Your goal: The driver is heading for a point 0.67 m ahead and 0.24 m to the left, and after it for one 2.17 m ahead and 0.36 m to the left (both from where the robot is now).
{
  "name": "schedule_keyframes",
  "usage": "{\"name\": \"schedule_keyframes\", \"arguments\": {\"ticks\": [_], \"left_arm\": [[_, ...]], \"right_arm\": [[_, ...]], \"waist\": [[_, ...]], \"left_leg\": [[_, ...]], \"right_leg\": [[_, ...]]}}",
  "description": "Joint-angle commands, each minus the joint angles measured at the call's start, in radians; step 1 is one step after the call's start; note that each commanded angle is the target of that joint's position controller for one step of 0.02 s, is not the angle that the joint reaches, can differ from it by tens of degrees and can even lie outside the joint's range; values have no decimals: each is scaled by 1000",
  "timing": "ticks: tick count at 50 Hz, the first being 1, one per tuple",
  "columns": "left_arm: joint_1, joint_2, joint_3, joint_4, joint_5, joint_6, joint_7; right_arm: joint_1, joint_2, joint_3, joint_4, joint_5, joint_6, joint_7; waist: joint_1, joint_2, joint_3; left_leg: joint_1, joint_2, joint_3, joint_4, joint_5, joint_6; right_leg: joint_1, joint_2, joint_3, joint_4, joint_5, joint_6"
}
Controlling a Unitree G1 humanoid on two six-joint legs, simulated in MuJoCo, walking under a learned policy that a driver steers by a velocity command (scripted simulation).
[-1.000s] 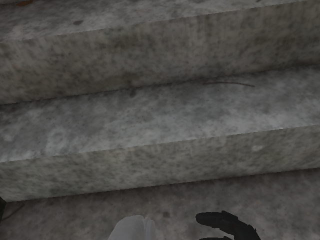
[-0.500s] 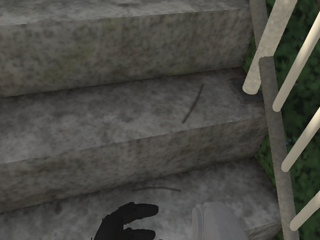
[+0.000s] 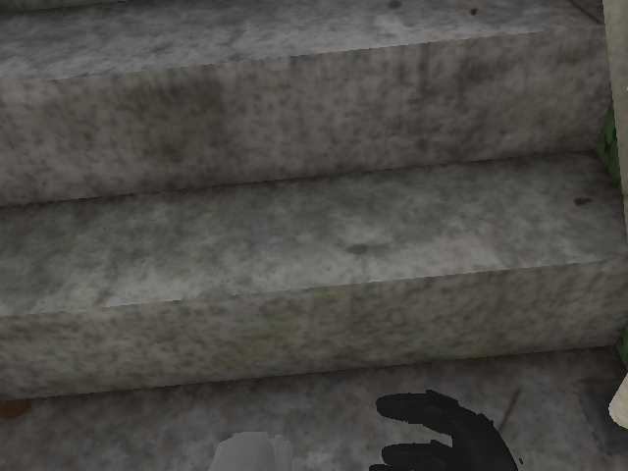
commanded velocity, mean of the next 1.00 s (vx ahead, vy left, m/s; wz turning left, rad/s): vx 0.35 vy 0.00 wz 0.53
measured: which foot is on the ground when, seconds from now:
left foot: up 0.00-0.02, down 0.04-0.56, up 0.58-1.00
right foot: down 0.00-0.12, up 0.14-0.54, down 0.56-1.00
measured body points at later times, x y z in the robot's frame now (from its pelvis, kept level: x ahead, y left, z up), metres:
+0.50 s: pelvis +0.21 +0.01 +0.21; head +0.22 +0.03 +0.66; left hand +0.47 +0.15 +0.18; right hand +0.18 -0.17 +0.06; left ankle +0.11 +0.09 -0.54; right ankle +0.38 -0.08 -0.24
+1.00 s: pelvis +0.33 +0.04 +0.39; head +0.34 +0.06 +0.84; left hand +0.26 +0.30 +0.26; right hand +0.61 -0.01 +0.31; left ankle +0.36 +0.21 -0.25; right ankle +0.41 -0.08 -0.33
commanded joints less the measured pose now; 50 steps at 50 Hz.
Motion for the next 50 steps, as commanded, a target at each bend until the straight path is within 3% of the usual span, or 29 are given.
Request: {"name": "schedule_keyframes", "arguments": {"ticks": [1, 2, 3, 4, 6, 7, 8, 9, 11, 13, 14, 16, 20, 22, 23, 24, 25, 26, 28, 29, 30, 31, 32, 34, 37, 39, 42, 47, 50], "left_arm": [[168, 253, 45, 33, -25, 11, 45], [185, 299, 53, 40, -23, 12, 65], [130, 316, 58, 1, -22, 10, 70], [119, 321, 71, -36, -7, -9, 65], [-79, 302, 86, -171, 13, -57, 13], [-207, 197, 75, -208, 20, -63, -13], [-321, 133, 70, -294, 13, -68, -54], [-399, 68, 53, -406, -2, -74, -70], [-392, -5, 18, -470, 16, -90, -72], [-300, -28, -16, -468, 36, -105, -59], [-265, 4, -17, -453, 18, -102, -49], [-331, 3, -33, -452, 16, -92, -24], [-480, -36, -62, -554, 14, -112, -13], [-754, -43, -88, -676, 30, -117, 1], [-835, -48, -93, -724, 31, -114, 9], [-812, -104, -117, -743, 47, -101, 17], [-749, -44, -92, -739, 33, -89, 30], [-597, 39, -16, -684, 15, -83, 49], [-188, 255, 83, -558, 10, -81, 37], [-51, 360, 116, -507, 30, -71, 35], [-64, 372, 134, -484, 48, -50, 44], [-156, 258, 119, -482, 40, -27, 56], [-279, 152, 95, -462, 4, 8, 63], [-445, 34, 76, -412, 5, 33, 74], [-434, 85, 86, -369, 15, 25, 65], [-347, 134, 95, -367, 31, 37, 71], [-270, 193, 110, -420, 34, 52, 97], [-244, 310, 158, -510, -1, 76, 113], [-227, 348, 187, -509, -12, 50, 104]], "right_arm": [[-189, -58, -22, -74, -10, -13, 30], [-72, -87, -32, -44, -34, -6, 38], [49, -156, -64, -35, -52, -15, 62], [95, -204, -89, -20, -36, -4, 71], [286, -328, -155, 64, -52, 63, 21], [330, -368, -180, 108, -76, 80, -8], [359, -270, -138, 140, -92, 61, -13], [323, -163, -110, 168, -84, 42, -5], [376, -76, -97, 276, -52, 1, 24], [338, -74, -107, 286, -50, -4, 41], [309, -52, -104, 272, -57, -5, 43], [370, -102, -115, 283, -75, -22, 39], [535, -132, -119, 329, -60, -23, 32], [604, -142, -136, 315, -33, -3, 0], [659, -154, -141, 322, -43, -2, -22], [644, -218, -171, 310, -29, 20, -53], [614, -248, -187, 295, -7, 32, -69], [614, -289, -208, 300, -32, 30, -68], [410, -389, -246, 212, -27, -1, -71], [368, -352, -248, 158, -38, -23, -49], [405, -143, -202, 128, -49, -46, -31], [351, -140, -213, 87, -17, -51, 9], [266, -144, -213, 31, -6, -10, 22], [346, -137, -210, 5, -26, 54, -14], [400, -107, -187, 8, -11, 94, -46], [342, -104, -178, -45, -27, 91, -54], [227, -169, -188, -165, -15, 87, -70], [144, -171, -172, -206, 4, 104, -57], [186, -218, -205, -203, 6, 86, -41]], "waist": [[-35, -182, -96], [-64, -323, -136], [-122, -328, -204], [-112, -253, -271], [-186, 55, -269], [-176, 246, -198], [-132, 187, -105], [-72, 154, 16], [12, 18, 118], [71, -2, 128], [92, 12, 157], [52, 81, 136], [-17, 37, 165], [-79, 40, 190], [-107, 67, 171], [-66, 156, 46], [-20, 177, -4], [37, 204, -168], [211, 253, -303], [205, -98, -430], [143, -498, -498], [76, -326, -452], [20, -210, -229], [-110, -69, 118], [-151, 12, 222], [-123, -38, 196], [-86, -90, 134], [-16, -126, 57], [-9, -100, 27]], "left_leg": [[520, -87, 235, -398, -402, 50], [558, -138, 235, -442, -653, 59], [598, -131, 146, -588, -665, 98], [737, -128, 61, -712, -575, 104], [1058, 48, -568, -1174, -721, 169], [1071, 173, -989, -1483, -849, 272], [958, 192, -1037, -1566, -797, 220], [851, 186, -876, -1472, -803, 158], [875, 97, -598, -1372, -644, 47], [917, 46, -436, -1422, -368, 14], [888, 41, -367, -1424, -298, 12], [861, 95, -427, -1514, -232, 94], [1044, 117, -478, -1544, -262, 81], [883, 74, -469, -1669, -236, 85], [873, 107, -495, -1738, -205, 103], [837, 145, -440, -1843, 2, 126], [866, 113, -343, -1819, 321, 103], [1009, 120, -290, -1670, 1015, 84], [1176, 106, -295, -1249, 1566, 53], [976, 24, -258, -975, 1265, 47], [657, -186, -303, -435, 16, -22], [581, -166, -411, -132, -110, -61], [515, -113, -324, -71, -85, -58], [505, -49, -212, -65, -61, -66], [495, -61, -155, 55, -10, -73], [406, -31, -146, -87, 123, -107], [325, 32, -191, -120, 105, -182], [697, 63, 38, -684, -168, -189], [866, 42, 50, -960, -201, -143]], "right_leg": [[59, -148, -69, -45, 1511, -94], [198, -213, -28, 63, 2056, -156], [350, -234, -21, 255, 2272, -165], [326, -236, -4, 339, 2149, -170], [-205, -68, 29, 650, 1327, -210], [-505, 118, 105, 1197, 367, -141], [-656, 146, 313, 1708, 150, -116], [-841, 139, 344, 1900, 64, -137], [-1043, 111, 338, 1956, 50, -177], [-1085, 96, 310, 1910, 101, -162], [-1093, 82, 290, 1850, 123, -141], [-1158, 106, 182, 2075, 124, -92], [-1420, 43, 202, 2096, 47, -67], [-1266, 32, 92, 1689, 72, -13], [-1208, 29, 53, 1615, 96, 3], [-914, 28, 37, 1493, -47, -15], [-673, 45, 20, 1263, -207, -30], [-423, 131, -40, 1242, -402, -44], [-180, 57, 264, 968, -385, -113], [93, -107, 617, 733, -58, -207], [275, -349, 1132, 326, 16, -352], [123, -332, 1130, 268, -178, -290], [-132, -283, 924, 314, -421, -218], [-561, -203, 504, 445, -496, -103], [-647, -201, 299, 374, -359, -70], [-494, -204, 214, 313, -248, -81], [-328, -290, 257, 238, -167, -129], [-273, -224, 57, 157, -144, -120], [-151, -281, 68, 154, -244, -119]]}}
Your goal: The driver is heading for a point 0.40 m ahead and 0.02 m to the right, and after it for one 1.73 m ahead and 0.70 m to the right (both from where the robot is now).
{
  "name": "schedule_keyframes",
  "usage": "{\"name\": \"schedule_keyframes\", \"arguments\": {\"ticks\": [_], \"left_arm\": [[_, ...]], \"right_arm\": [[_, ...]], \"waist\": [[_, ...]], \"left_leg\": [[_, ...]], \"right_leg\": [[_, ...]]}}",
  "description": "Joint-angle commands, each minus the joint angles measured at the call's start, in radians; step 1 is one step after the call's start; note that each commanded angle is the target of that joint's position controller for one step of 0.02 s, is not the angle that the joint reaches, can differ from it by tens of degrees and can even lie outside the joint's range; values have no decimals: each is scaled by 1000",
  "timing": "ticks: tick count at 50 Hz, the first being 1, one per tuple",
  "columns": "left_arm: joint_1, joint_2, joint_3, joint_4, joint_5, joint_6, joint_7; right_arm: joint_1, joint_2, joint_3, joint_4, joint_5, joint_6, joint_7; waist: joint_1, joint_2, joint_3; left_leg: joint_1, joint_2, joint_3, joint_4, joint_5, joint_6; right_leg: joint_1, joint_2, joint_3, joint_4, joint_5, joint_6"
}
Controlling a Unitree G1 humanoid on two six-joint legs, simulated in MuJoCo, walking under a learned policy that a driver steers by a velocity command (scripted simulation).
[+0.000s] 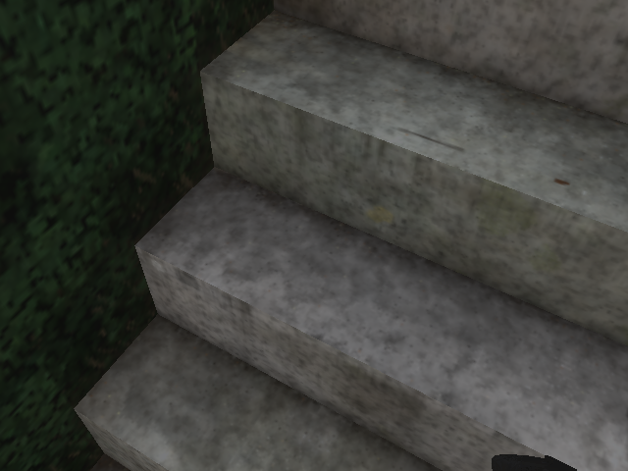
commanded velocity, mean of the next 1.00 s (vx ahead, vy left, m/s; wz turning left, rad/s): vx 0.19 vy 0.00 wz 0.22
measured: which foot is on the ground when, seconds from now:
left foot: up 0.00-0.06, down 0.08-0.68, up 0.70-1.00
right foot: down 0.00-0.08, up 0.10-0.66, down 0.68-1.00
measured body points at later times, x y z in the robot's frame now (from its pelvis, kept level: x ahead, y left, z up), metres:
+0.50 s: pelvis +0.08 +0.02 +0.00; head +0.05 +0.05 +0.45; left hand +0.20 +0.26 -0.11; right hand +0.30 -0.14 -0.06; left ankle +0.11 +0.13 -0.72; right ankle +0.02 -0.14 -0.46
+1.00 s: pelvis +0.15 +0.04 +0.01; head +0.17 +0.04 +0.46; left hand +0.06 +0.29 -0.11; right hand +0.38 -0.13 -0.08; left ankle +0.23 +0.21 -0.60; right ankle +0.04 -0.15 -0.72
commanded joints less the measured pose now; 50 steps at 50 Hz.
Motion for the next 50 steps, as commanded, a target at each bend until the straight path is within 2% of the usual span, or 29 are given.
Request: {"name": "schedule_keyframes", "arguments": {"ticks": [1, 4, 5, 6, 7, 8, 10, 11, 14, 19, 23, 25, 27, 29, 30, 31, 32, 33, 34, 35, 36, 37, 38, 40, 42, 44, 46, 48, 50], "left_arm": [[-48, 204, 67, -81, -8, -11, 3], [26, 85, 35, -24, 1, 8, -16], [-3, 72, 28, -103, 23, -8, -19], [-79, 49, 21, -136, -5, -29, -19], [-70, 38, 26, -113, -41, -41, -26], [-119, -5, 7, -134, -43, -41, -22], [-190, -32, -18, -198, 8, -30, -10], [-154, -30, -22, -200, 4, -30, -17], [-80, -2, -18, -176, -6, -18, -22], [-118, -13, -14, -200, -7, 4, -12], [-111, -12, -10, -181, -10, 22, -14], [-82, -4, -13, -172, 8, 13, -38], [-41, -28, -29, -143, 25, 4, -61], [-91, -22, -27, -112, 25, 9, -78], [-89, -37, -27, -88, 22, 8, -78], [-133, -41, -33, -74, 40, -13, -72], [-131, 32, -5, -53, 53, -33, -76], [44, -44, -16, -16, 41, -34, -78], [228, 10, -12, 52, 71, -41, -75], [253, 74, -15, 73, 52, -39, -80], [234, 115, 3, 24, 29, -48, -69], [152, 161, 28, -22, 7, -62, -64], [-20, 143, 28, -63, -5, -36, -48], [72, 96, 13, -48, 21, -26, -29], [169, 105, 20, -11, 36, -47, -14], [117, 94, 22, -8, 5, -71, -6], [33, 115, 33, -26, -8, -74, -2], [18, 165, 45, -44, -1, -76, -2], [71, 191, 58, -41, -26, -54, -3]], "right_arm": [[5, -111, -58, -63, 8, -23, 13], [159, -207, -114, 1, -1, -46, 41], [182, -309, -136, -25, -22, -48, 41], [213, -298, -128, -57, -63, -62, 39], [165, -261, -101, -86, -96, -80, 45], [102, -242, -86, -100, -98, -75, 30], [48, -185, -53, -105, -58, -64, 0], [44, -142, -29, -109, -67, -61, -9], [46, -133, -5, -101, -88, -78, -17], [55, -141, 3, -84, -81, -97, -7], [53, -133, 6, -79, -87, -98, -14], [57, -141, -7, -60, -75, -103, -21], [-58, -156, -18, -53, -60, -103, -7], [27, -147, -25, -11, -37, -107, 2], [54, -113, -18, 2, -48, -104, 2], [183, -86, -22, 23, -18, -97, 9], [218, -114, -35, 36, -2, -97, 5], [111, -147, -43, 49, -20, -109, 3], [-58, -95, -30, -30, -1, -121, -1], [-105, -47, -9, -51, -32, -124, 25], [34, -91, -26, -7, -41, -130, 59], [118, -132, -41, 18, 4, -119, 73], [58, -187, -54, 14, 28, -104, 80], [-170, -164, -34, -52, -4, -118, 39], [-121, -147, -31, -47, -12, -143, 38], [-9, -126, -27, -40, 3, -154, 46], [25, -112, -17, -38, -8, -150, 57], [0, -117, -16, -57, -10, -143, 56], [-70, -93, -2, -104, -31, -136, 63]], "waist": [[-30, -71, -102], [-67, 41, -62], [-51, 249, -90], [-108, 305, -263], [-94, 222, -305], [-77, 133, -251], [-44, 40, -166], [-26, 34, -184], [-23, 46, -196], [-38, 96, -115], [-54, 128, -143], [-33, 166, -139], [56, 149, -126], [-2, 241, -76], [-12, 277, -78], [-115, 200, -60], [-103, 2, -95], [31, 77, -116], [78, -85, -108], [57, -215, -117], [38, -201, -199], [-11, -242, -181], [-41, -174, -9], [89, -133, 131], [78, -147, 113], [-15, -117, 69], [-41, -73, 17], [-29, -73, 33], [0, -40, 50]], "left_leg": [[276, -52, 75, -354, -38, 48], [467, -68, -28, -641, 58, 76], [687, 146, -419, -606, 392, 208], [693, 277, -788, -753, 224, 374], [656, 277, -792, -754, 176, 382], [632, 227, -670, -725, 86, 324], [526, 166, -517, -666, 85, 253], [513, 144, -493, -670, 16, 241], [457, 136, -420, -670, 17, 240], [383, 107, -404, -686, 8, 274], [452, 126, -437, -715, -61, 309], [459, 105, -416, -733, -160, 303], [277, 46, -293, -753, -159, 258], [273, 56, -242, -756, -77, 282], [323, 67, -267, -708, 7, 282], [419, -16, -225, -726, 71, 210], [422, -86, -149, -636, 205, 118], [390, -65, -169, -517, 154, 126], [107, -111, -122, -322, -16, 100], [-207, -142, -98, 37, -346, 41], [-189, -132, -182, 266, -354, -20], [-217, -45, -209, 276, -319, -65], [-261, -21, -175, 234, -239, -95], [-412, -39, -60, 265, -180, -131], [-482, -11, -89, 328, -92, -119], [-449, 39, -153, 381, -100, -91], [-300, 51, -110, 292, -75, -86], [-237, 74, -76, 236, -57, -70], [-57, 58, -3, -19, -60, -34]], "right_leg": [[67, -175, 153, -282, -86, -156], [43, -38, 89, 114, -107, -100], [-351, 87, 78, 382, -217, 9], [-457, 194, 236, 770, -321, 62], [-494, 182, 388, 1061, -254, 69], [-579, 175, 416, 1180, -138, 53], [-598, 171, 409, 1163, 8, 48], [-575, 169, 406, 1203, 74, 39], [-537, 188, 373, 1361, 236, 49], [-513, 212, 370, 1332, 278, 53], [-498, 228, 398, 1330, 252, 67], [-455, 213, 379, 1131, 273, 44], [-178, 189, 277, 659, 272, -4], [-62, 224, 190, 190, -106, -55], [2, 233, 173, -24, -156, -70], [-9, 290, 175, -181, -159, -91], [39, 232, 365, -147, -144, -179], [163, 201, 323, -331, 5, -206], [421, 75, 483, -440, 294, -219], [606, -16, 586, -309, 810, -240], [538, -116, 687, -267, 915, -388], [428, -179, 870, -348, 318, -454], [274, -74, 756, -386, -185, -396], [283, -34, 799, -503, -276, -393], [401, -57, 786, -495, 6, -385], [404, -86, 669, -465, 285, -331], [320, -39, 518, -476, 361, -285], [270, -54, 459, -538, 348, -256], [224, -30, 397, -557, 509, -233]]}}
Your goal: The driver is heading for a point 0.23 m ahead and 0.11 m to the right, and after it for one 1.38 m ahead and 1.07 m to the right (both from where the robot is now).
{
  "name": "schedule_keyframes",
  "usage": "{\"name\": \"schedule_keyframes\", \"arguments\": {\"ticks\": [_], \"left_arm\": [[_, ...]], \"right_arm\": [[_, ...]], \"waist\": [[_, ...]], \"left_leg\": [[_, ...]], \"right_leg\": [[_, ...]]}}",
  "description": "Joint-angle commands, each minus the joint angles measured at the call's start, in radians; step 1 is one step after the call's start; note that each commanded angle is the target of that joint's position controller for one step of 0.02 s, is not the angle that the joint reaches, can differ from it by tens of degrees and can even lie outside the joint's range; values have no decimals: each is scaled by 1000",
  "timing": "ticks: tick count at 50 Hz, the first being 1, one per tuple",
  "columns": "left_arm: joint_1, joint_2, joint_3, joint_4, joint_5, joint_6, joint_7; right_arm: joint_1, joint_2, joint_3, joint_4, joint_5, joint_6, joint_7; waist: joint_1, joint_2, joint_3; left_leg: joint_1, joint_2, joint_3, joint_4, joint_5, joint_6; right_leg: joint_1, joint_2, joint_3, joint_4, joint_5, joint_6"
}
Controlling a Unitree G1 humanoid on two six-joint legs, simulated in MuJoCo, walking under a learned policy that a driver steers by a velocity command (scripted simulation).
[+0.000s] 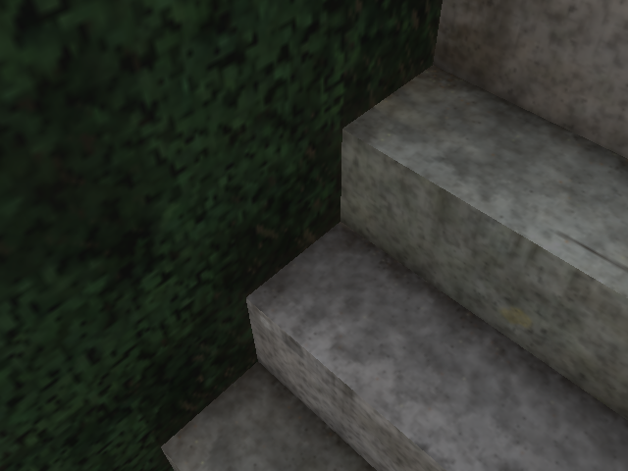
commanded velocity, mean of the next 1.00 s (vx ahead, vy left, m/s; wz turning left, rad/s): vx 0.13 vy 0.00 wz -0.47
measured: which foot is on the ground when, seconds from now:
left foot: up 0.00-0.08, down 0.10-0.76, up 0.78-0.98, down 1.00-1.00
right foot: down 0.00-0.12, up 0.14-0.64, down 0.66-0.94, up 0.96-1.00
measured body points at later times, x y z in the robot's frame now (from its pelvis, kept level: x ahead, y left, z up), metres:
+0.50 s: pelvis +0.05 +0.08 +0.01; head +0.07 +0.12 +0.46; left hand +0.36 +0.15 -0.04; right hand +0.00 -0.18 -0.09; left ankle +0.14 +0.18 -0.73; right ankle +0.01 -0.06 -0.33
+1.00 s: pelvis -0.05 +0.04 +0.02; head -0.05 +0.04 +0.47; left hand +0.25 +0.10 -0.04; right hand -0.06 -0.24 -0.07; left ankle -0.04 +0.07 -0.72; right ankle -0.08 -0.10 -0.47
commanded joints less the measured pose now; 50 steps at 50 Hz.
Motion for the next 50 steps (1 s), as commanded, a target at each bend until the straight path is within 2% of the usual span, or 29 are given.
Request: {"name": "schedule_keyframes", "arguments": {"ticks": [1, 2, 3, 5, 6, 7, 8, 9, 10, 11, 14, 17, 20, 24, 26, 28, 31, 34, 38, 39, 40, 41, 42, 44, 46, 47, 48, 49, 50], "left_arm": [[-153, 217, 56, -133, 2, -11, 1], [-42, 231, 60, -91, 8, 9, -2], [-57, 242, 55, -84, 14, 17, -15], [-206, 175, 31, -140, -4, -36, -39], [-271, 31, -6, -191, 30, -60, -56], [-90, -46, -18, -92, 30, -92, -68], [-208, 47, 3, -109, -13, -132, -80], [-280, 28, -2, -118, -45, -127, -75], [-357, -12, -21, -175, -33, -109, -76], [-409, -38, -42, -206, -8, -87, -93], [-397, -64, -59, -242, -28, -33, -124], [-399, -45, -70, -292, -30, -1, -101], [-447, -21, -64, -318, -1, 30, -69], [-549, -46, -69, -347, -22, 45, -38], [-606, -76, -82, -368, -21, 40, -24], [-631, -103, -100, -390, -5, 36, -30], [-590, -111, -109, -391, 20, 39, -40], [-479, -75, -98, -365, 31, 52, -35], [-327, 33, -44, -300, 40, 50, -6], [-266, 108, -11, -270, 42, 58, 9], [-226, 151, -1, -289, 46, 74, 12], [-294, 153, -10, -323, 77, 47, 2], [-399, 170, -13, -330, 72, 33, -3], [-513, 55, -55, -354, 18, 14, -19], [-628, -57, -69, -397, -1, 21, -21], [-716, -59, -77, -453, -19, 16, -19], [-529, -115, -76, -426, -49, 42, -11], [-279, -139, -77, -367, -48, 55, 3], [-254, -112, -46, -349, -47, 46, -6]], "right_arm": [[-97, -22, -1, -118, -20, -17, 9], [-90, -40, -10, -130, -6, -17, -3], [-1, -106, -39, -130, 19, -36, -17], [184, -207, -91, -29, -20, -46, -37], [217, -235, -87, 8, -39, -49, -35], [420, -252, -73, 79, -120, -46, -30], [496, -234, -71, 81, -151, -15, -30], [498, -211, -74, 152, -142, -2, -23], [440, -199, -85, 183, -95, -12, -31], [343, -122, -58, 178, -76, -27, -46], [186, -30, -11, 189, -71, -51, -67], [116, -124, -11, 151, -83, -44, -88], [125, -135, 3, 115, -105, -10, -104], [185, -159, 8, 81, -95, 37, -122], [203, -186, -14, 67, -98, 50, -131], [247, -218, -47, 71, -65, 68, -143], [168, -266, -91, 33, -62, 76, -158], [27, -266, -102, 0, -22, 84, -133], [12, -222, -96, -17, -7, 78, -87], [-67, -169, -71, -80, -21, 89, -92], [-152, -135, -42, -132, -10, 93, -92], [-136, -152, -47, -173, -19, 87, -57], [-57, -103, -31, -179, -9, 91, -35], [191, -67, -8, -106, -45, 93, -39], [483, -88, 5, 6, -118, 87, -65], [578, -74, -1, 33, -107, 100, -72], [320, -20, 12, 5, -51, 116, -82], [-40, 12, 49, -74, -59, 128, -81], [-109, 18, 68, -99, -69, 130, -75]], "waist": [[-52, -85, 33], [-57, -135, -13], [-129, -132, -53], [-209, -179, -133], [-167, 5, -131], [-182, 325, -389], [-271, 186, -491], [-238, 114, -487], [-195, 30, -370], [-149, -2, -292], [-31, 5, -154], [12, 75, -71], [5, 11, -32], [-70, 39, -38], [-108, 110, -64], [-130, 171, -70], [-92, 166, -124], [-29, 138, -144], [-3, -59, -205], [10, -291, -223], [52, -389, -150], [-18, -399, -158], [-147, -413, -273], [-279, -355, -254], [-391, -227, -37], [-442, -193, 71], [-213, 68, 107], [36, 96, 74], [67, -110, -61]], "left_leg": [[314, -34, 86, -334, 56, 51], [419, -132, 190, -374, -115, 54], [510, -169, 183, -492, -76, 82], [785, -104, 69, -1028, 643, 119], [1002, 93, -92, -952, 1362, 124], [1418, 326, -256, -655, 2165, 268], [1417, 316, -291, -674, 2135, 288], [1415, 294, -308, -736, 1520, 349], [1400, 242, -279, -801, 1127, 335], [1305, 198, -205, -823, 962, 315], [890, 217, -99, -975, 754, 297], [720, 311, -49, -1064, 560, 301], [608, 288, 72, -1062, 283, 288], [653, 254, 126, -1071, 135, 299], [747, 278, 117, -1069, 103, 324], [837, 285, 87, -1079, -2, 319], [813, 324, 84, -1112, -103, 307], [668, 292, 165, -1114, -137, 270], [608, 178, 227, -845, 23, 224], [411, 111, 253, -700, -179, 176], [330, 5, 271, -506, -276, 133], [311, -70, 161, -103, -169, 130], [279, -114, 62, 154, -117, 115], [409, -176, 36, 370, -94, 97], [624, -207, 104, -292, -140, 176], [634, -125, 31, -805, -12, 263], [596, -3, -124, -1086, 268, 269], [528, -76, -13, -1143, 271, 204], [666, -49, -85, -882, 287, 158]], "right_leg": [[-183, -169, 28, -71, 811, -186], [-145, -179, 79, -30, 1012, -205], [-79, -132, 48, 145, 1263, -174], [-94, -76, 55, 534, 1199, -72], [-399, 34, 38, 888, 385, -9], [-817, 162, 149, 1490, -230, 40], [-925, 163, 186, 1788, -171, 59], [-999, 153, 185, 1896, -97, 55], [-1104, 123, 123, 1841, -62, 49], [-1107, 89, 124, 1782, 2, 50], [-936, 68, 95, 1915, 41, 44], [-1108, 45, 117, 2211, 105, 48], [-1152, 20, 72, 2179, 227, 71], [-1210, -2, -1, 2131, 194, 92], [-1267, -33, -10, 2030, 173, 88], [-1335, -73, -4, 1877, 17, 82], [-1213, -118, -1, 1651, -74, 67], [-914, -95, -24, 1370, -187, 21], [-595, -7, 31, 924, -57, -109], [-505, -16, 161, 926, -8, -168], [-560, -43, 294, 720, -74, -219], [-656, -48, 440, 611, 175, -229], [-639, -62, 430, 624, 155, -203], [-873, -10, 231, 859, 222, -82], [-1111, 155, -37, 1068, 388, 114], [-1137, 113, 59, 1199, 325, 97], [-1103, 143, 61, 1602, -232, 21], [-1018, 235, 105, 1781, -210, -11], [-1143, 233, 195, 1982, -161, -10]]}}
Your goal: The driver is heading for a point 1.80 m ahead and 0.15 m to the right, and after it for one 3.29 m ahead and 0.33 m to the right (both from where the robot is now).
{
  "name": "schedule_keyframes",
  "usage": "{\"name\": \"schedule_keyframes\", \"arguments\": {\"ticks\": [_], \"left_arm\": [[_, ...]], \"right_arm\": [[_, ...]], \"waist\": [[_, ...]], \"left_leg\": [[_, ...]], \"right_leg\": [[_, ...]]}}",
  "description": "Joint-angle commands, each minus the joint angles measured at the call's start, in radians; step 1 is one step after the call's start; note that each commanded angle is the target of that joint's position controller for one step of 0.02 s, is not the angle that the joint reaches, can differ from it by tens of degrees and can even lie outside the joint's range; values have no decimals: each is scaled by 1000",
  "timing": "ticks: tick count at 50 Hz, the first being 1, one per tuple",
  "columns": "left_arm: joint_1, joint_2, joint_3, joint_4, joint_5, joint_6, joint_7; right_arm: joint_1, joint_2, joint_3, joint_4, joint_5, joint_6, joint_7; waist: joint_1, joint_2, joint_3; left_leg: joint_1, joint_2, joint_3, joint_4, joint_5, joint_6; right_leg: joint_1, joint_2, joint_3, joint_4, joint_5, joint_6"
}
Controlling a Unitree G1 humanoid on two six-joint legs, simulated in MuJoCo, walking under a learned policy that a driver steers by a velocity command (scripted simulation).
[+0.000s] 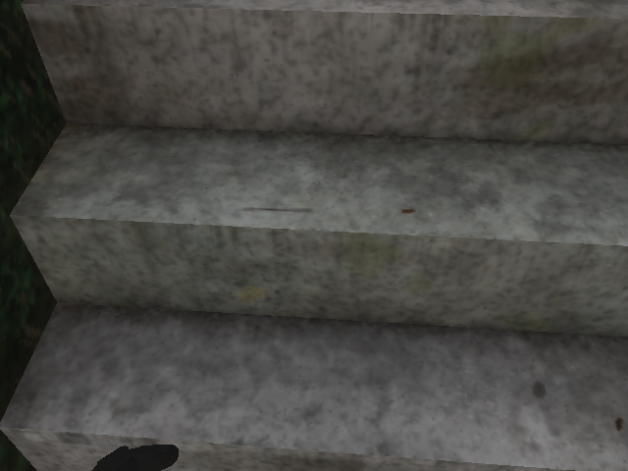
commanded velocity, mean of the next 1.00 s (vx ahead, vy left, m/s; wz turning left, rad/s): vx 0.00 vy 0.00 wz -0.31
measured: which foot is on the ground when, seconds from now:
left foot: down 0.00-0.38, up 0.40-0.80, down 0.82-1.00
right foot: up 0.00-0.36, down 0.38-0.80, up 0.82-1.00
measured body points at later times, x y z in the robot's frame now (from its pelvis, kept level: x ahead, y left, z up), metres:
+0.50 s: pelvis -0.11 -0.08 -0.05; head -0.10 -0.08 +0.40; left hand +0.14 +0.08 -0.14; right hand -0.07 -0.36 -0.16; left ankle -0.11 +0.03 -0.59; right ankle -0.09 -0.20 -0.75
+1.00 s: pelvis -0.20 -0.04 -0.25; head -0.20 -0.01 +0.20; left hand +0.03 +0.06 -0.36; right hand -0.21 -0.27 -0.36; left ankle -0.20 +0.05 -0.96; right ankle -0.25 -0.20 -0.76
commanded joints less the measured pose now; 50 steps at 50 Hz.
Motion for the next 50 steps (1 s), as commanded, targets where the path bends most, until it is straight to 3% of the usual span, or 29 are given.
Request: {"name": "schedule_keyframes", "arguments": {"ticks": [1, 2, 3, 5, 7, 9, 13, 15, 16, 18, 20, 21, 22, 23, 25, 26, 29, 33, 36, 38, 40, 41, 42, 43, 44, 45, 46, 49, 50], "left_arm": [[55, -94, 2, -26, -5, -33, -14], [174, -25, -2, 16, 22, -55, -30], [170, 21, 3, 11, 19, -47, -34], [-11, 162, 49, 2, 9, -22, -2], [-55, 167, 61, 15, 15, 1, 19], [-125, 138, 56, 9, 3, -8, 18], [-157, 38, 15, 19, 12, -7, -20], [-109, 20, 0, 19, -10, 8, -26], [-77, 22, -3, 39, -14, 14, -24], [91, 29, -2, 156, 26, 15, -27], [127, 101, 27, 211, 36, 9, -44], [57, 254, 45, 118, 115, -19, -38], [-5, 176, 5, 58, 140, -24, -28], [-104, 123, -19, -2, 121, -10, -6], [-92, 81, -23, -41, 43, -20, 11], [-109, 59, -31, -44, 38, -31, 9], [-189, 60, -46, -105, 54, -65, 18], [-301, 77, -23, -154, 45, -116, -29], [-282, 25, -21, -204, 32, -112, -21], [-243, -19, -29, -228, -13, -91, -6], [-155, -46, -20, -201, -23, -71, 15], [-165, -136, -29, -173, -48, -56, 6], [-174, -187, -39, -157, -50, -54, -12], [-95, -140, -51, -120, -34, -58, -14], [-92, -63, -46, -128, -44, -38, 0], [-273, 2, -18, -107, -32, -26, 34], [-309, 33, -7, -77, -31, -25, 39], [-169, -2, 18, 36, 1, -10, 20], [-170, -35, 6, 59, 3, -6, 3]], "right_arm": [[-199, -58, 9, -32, -12, 24, -2], [-180, -181, -37, -19, 16, -11, -6], [-233, -246, -57, -35, 32, -30, -9], [-221, -54, -20, -58, 3, -42, -34], [-181, -28, -10, -74, -5, -62, -64], [-86, -82, -41, -65, 11, -71, -80], [26, -111, -77, -35, 29, -31, -84], [29, -110, -86, -38, 63, 5, -112], [28, -108, -87, -52, 61, 22, -113], [-38, -73, -77, -37, 94, 43, -100], [10, 42, -54, -15, 86, 44, -56], [-30, 1, -57, -50, 59, 38, -48], [-22, 28, -58, -26, 103, 28, -50], [1, -21, -63, -35, 125, 35, -58], [48, -49, -49, -19, 56, 51, -60], [78, -71, -62, -8, 21, 49, -48], [270, -101, -82, 33, 58, 58, -38], [407, -89, -81, 80, 53, 92, -44], [380, -60, -56, 147, 15, 104, -24], [346, -23, -44, 209, -9, 104, -3], [325, -5, -35, 251, 22, 102, 25], [263, -4, -10, 228, -18, 88, 42], [136, -22, 1, 179, -25, 53, 46], [120, -170, -44, 133, 14, 37, 37], [128, -376, -117, 94, 40, 6, 31], [89, -219, -82, 70, 23, 8, 4], [31, -131, -45, 38, -20, -22, -10], [26, 67, 6, 35, -10, -49, -42], [4, 72, 1, 39, 10, -42, -43]], "waist": [[175, -222, -112], [192, -137, -173], [187, 79, -109], [89, 5, 21], [20, 14, 23], [-34, 9, 27], [-94, 92, -5], [-75, 163, -21], [-76, 140, -14], [-9, 65, -51], [-7, -256, -94], [55, -498, -217], [38, -359, -310], [-1, -221, -220], [-3, -100, -76], [-19, -68, -38], [-105, -156, -27], [-148, -220, 29], [-43, -231, 18], [34, -234, 11], [89, -137, -50], [74, 64, -90], [139, 140, -20], [132, 91, -45], [65, 48, 46], [-51, -114, 198], [-65, -207, 249], [-19, -113, 95], [-9, -49, 74]], "left_leg": [[130, 208, -214, -35, 446, -110], [190, 274, -234, -78, 164, -55], [74, 335, -349, -186, -265, 64], [-97, 266, -326, -260, -353, 90], [-99, 304, -339, -231, -382, 179], [-13, 318, -309, -221, -502, 155], [80, 343, -250, -180, -504, 171], [94, 364, -233, -216, -458, 143], [73, 347, -224, -188, -362, 130], [-50, 302, -128, -41, -179, 92], [-262, 156, 24, 395, -401, -1], [-544, 9, 30, 925, -482, -133], [-559, -9, -177, 1268, -462, -176], [-578, -65, -283, 1449, -353, -212], [-604, -10, -389, 1356, -216, -232], [-522, -65, -269, 1363, -71, -244], [-293, -94, -222, 1335, 64, -229], [-194, -40, -169, 870, 3, -142], [-137, 51, -102, 303, 31, -31], [-38, 56, 0, -71, 131, 28], [-24, 70, -45, -231, 84, 94], [-21, 98, -132, -198, 164, 109], [-93, 198, -322, -120, 559, 94], [-31, 319, -397, -189, 591, 125], [-96, 489, -696, -332, -183, 241], [-34, 404, -700, -399, -489, 207], [-55, 403, -728, -388, -410, 218], [-6, 264, -460, -286, -282, 141], [-41, 214, -343, -288, -231, 94]], "right_leg": [[-201, 31, 261, 618, 283, 41], [-245, -45, 226, 563, 477, 95], [-265, -103, 171, 541, 531, 158], [-153, -124, 105, 413, 646, 208], [-36, -152, 85, 249, 700, 224], [-18, -200, 54, -128, 679, 213], [79, -226, -96, -537, 444, 177], [214, -254, -72, -840, 160, 116], [301, -242, -89, -992, 136, 92], [604, -174, -196, -1356, 421, 28], [889, -206, -82, -1458, 566, -79], [945, -455, 326, -1333, 925, -278], [912, -495, 296, -1275, 932, -284], [805, -434, 223, -1218, 828, -220], [657, -454, 231, -1172, 486, -165], [541, -391, 161, -1111, 336, -161], [306, -399, 150, -1112, 171, -146], [255, -410, 146, -971, 117, -122], [272, -437, 203, -840, 193, -123], [255, -410, 166, -743, 240, -108], [288, -337, 69, -433, 166, -98], [162, -195, -80, 215, -21, -32], [-37, -197, 24, 533, -80, 42], [-111, -173, 134, 554, -104, 104], [-195, -221, 235, 518, 197, 122], [-338, -211, 222, 454, 313, 145], [-260, -213, 253, 247, 538, 153], [127, -282, 129, -285, 707, 170], [284, -293, 23, -569, 700, 157]]}}
Keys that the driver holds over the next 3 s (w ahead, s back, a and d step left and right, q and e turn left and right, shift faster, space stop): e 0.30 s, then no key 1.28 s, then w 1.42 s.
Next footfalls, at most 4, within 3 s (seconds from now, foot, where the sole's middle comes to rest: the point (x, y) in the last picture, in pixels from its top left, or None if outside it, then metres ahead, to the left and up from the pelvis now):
0.38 right None -0.06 -0.22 -0.78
0.82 left None -0.16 0.04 -1.00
1.10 right None -0.20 -0.20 -1.00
2.02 left None -0.17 0.05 -1.00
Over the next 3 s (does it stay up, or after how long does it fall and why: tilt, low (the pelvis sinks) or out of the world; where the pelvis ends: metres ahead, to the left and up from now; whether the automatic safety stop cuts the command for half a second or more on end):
stays up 0.13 -0.02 0.07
